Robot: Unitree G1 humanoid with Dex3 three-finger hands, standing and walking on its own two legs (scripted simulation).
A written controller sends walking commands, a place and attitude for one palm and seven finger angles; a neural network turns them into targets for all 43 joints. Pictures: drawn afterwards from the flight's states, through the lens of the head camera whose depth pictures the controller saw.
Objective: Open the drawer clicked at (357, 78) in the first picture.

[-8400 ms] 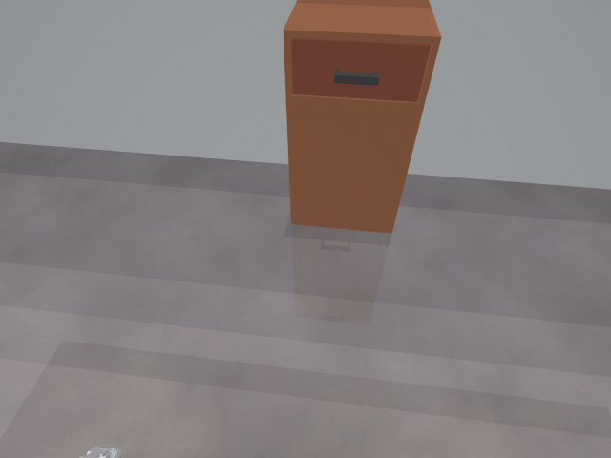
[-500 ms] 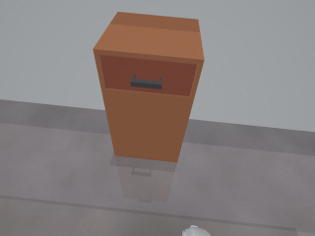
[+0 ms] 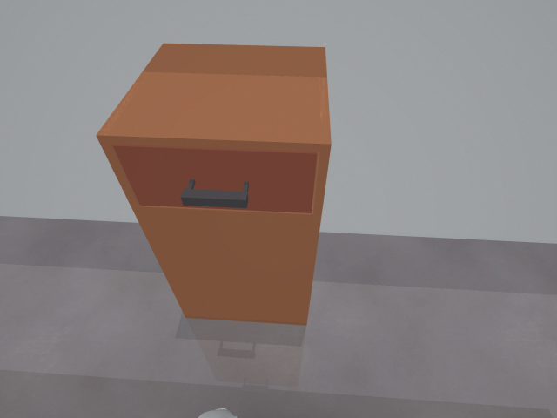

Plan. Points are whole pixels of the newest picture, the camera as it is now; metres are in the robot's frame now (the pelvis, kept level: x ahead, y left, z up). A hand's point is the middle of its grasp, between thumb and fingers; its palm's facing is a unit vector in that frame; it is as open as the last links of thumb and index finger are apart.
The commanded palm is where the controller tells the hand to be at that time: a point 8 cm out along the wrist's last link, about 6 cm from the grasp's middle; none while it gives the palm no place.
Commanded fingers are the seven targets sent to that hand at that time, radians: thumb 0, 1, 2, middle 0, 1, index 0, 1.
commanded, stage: come to a stop and stand still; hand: left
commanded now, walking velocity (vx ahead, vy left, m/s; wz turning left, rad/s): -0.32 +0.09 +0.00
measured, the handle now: (217, 191) +0.56 +0.15 -0.04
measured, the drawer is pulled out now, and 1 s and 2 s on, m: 0.00 0.00 0.00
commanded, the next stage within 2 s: look again from close up in 1.08 s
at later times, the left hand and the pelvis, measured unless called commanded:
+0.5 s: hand out of the picture +0.03 +0.17 -0.17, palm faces +0.03 -0.95 -0.30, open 7.4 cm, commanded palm none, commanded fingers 0.00 0.90 0.90 -0.20 -0.30 -0.20 -0.30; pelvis +0.01 -0.03 -0.01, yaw -1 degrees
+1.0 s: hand out of the picture -0.01 +0.13 -0.17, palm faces +0.03 -0.98 -0.20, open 7.3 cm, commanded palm none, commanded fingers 0.00 0.90 0.90 -0.20 -0.30 -0.20 -0.30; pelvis -0.03 -0.05 +0.00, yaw -1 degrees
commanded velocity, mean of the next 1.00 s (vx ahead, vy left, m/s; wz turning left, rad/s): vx -0.07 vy -0.01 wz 0.00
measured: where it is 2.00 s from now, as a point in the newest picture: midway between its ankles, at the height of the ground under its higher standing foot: outside the picture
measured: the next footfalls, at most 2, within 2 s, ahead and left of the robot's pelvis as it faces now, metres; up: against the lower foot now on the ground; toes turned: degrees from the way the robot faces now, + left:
left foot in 0.12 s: +0.13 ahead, +0.13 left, +0.00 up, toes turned +4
right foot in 0.46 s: +0.04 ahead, -0.13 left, +0.00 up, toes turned -4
